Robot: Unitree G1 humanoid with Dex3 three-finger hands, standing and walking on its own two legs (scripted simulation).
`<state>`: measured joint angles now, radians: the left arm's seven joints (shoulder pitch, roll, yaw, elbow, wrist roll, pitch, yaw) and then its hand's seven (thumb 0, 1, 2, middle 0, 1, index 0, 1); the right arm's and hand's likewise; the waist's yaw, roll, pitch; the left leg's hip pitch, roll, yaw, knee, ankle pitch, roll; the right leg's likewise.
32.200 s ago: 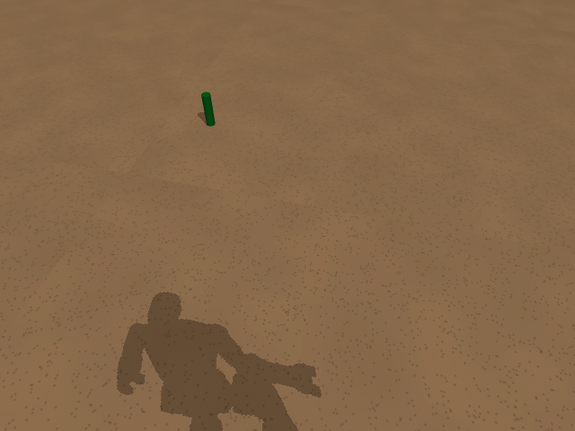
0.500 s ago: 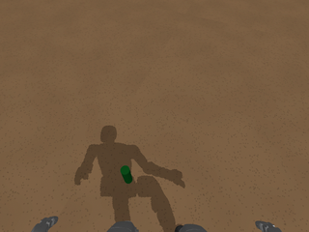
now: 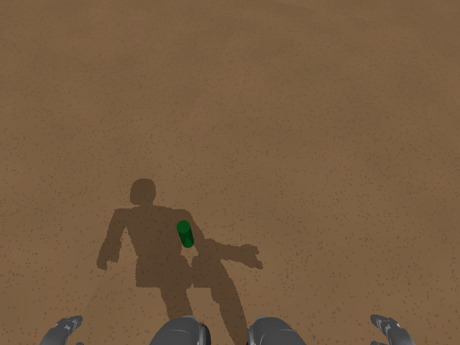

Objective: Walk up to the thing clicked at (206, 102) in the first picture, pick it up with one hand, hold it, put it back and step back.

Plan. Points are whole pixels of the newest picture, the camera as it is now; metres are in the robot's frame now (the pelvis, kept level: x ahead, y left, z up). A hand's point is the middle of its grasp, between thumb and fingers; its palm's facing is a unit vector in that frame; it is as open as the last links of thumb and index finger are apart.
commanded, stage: step back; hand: left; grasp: from the side
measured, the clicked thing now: (185, 234) +0.49 +0.16 -0.66
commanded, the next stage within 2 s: none
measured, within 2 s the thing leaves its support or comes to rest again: neither
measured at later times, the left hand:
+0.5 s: hand out of the picture -0.01 +0.26 -0.15, palm faces +0.03 -0.93 -0.36, open 7.4 cm
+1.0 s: hand out of the picture -0.22 +0.21 -0.13, palm faces -0.04 -0.91 -0.41, open 7.4 cm
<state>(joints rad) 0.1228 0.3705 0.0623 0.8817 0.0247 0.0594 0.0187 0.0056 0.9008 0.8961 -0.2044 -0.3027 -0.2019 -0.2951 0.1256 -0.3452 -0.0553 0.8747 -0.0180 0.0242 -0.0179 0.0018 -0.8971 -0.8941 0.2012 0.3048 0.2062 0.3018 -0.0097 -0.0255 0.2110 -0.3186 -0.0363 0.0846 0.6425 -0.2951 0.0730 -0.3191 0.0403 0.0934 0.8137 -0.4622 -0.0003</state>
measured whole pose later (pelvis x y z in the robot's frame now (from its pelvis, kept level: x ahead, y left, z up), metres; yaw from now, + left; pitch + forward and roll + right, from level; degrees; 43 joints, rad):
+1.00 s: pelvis -0.28 -0.05 +0.01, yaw -3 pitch -2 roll +2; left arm 0.24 0.34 0.07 0.84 0.05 0.06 -0.01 0.01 0.90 0.90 -0.21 -0.30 -0.20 -0.30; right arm 0.14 -0.42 -0.06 0.84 0.00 0.05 -0.02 0.00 -0.90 -0.89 0.20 0.30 0.20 0.30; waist 0.04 0.02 0.14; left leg -0.52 -0.10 -0.12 1.11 -0.46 0.00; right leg -0.29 -0.02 0.08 0.65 -0.33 -0.01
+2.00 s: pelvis -0.56 -0.10 +0.01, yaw +5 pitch -3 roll +2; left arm 0.24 0.40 0.07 0.94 0.04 0.02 0.00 0.01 0.90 0.90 -0.20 -0.30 -0.20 -0.30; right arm 0.27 -0.37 -0.06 0.98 -0.04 0.00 0.03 0.01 -0.90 -0.89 0.20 0.30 0.20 0.30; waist 0.01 -0.01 0.06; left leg -0.20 -0.03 -0.03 0.58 -0.34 0.02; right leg -0.38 -0.04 0.00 0.83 -0.48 -0.02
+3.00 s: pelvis -0.49 -0.09 +0.02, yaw +5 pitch -3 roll +0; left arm 0.10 0.35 -0.01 1.10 0.00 -0.02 0.00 0.01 0.90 0.90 -0.20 -0.30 -0.20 -0.30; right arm 0.05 -0.35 -0.01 1.09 0.00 -0.03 0.02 0.00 -0.90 -0.89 0.20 0.30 0.20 0.30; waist 0.01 0.00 0.07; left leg -0.19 0.03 0.02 0.42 -0.18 -0.01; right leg -0.11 -0.03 -0.01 0.41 -0.26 0.02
